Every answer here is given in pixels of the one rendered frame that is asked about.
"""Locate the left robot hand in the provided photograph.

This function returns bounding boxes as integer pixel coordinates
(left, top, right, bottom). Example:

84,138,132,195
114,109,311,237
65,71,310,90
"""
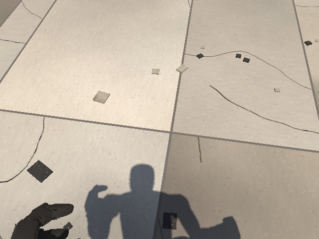
11,202,81,239

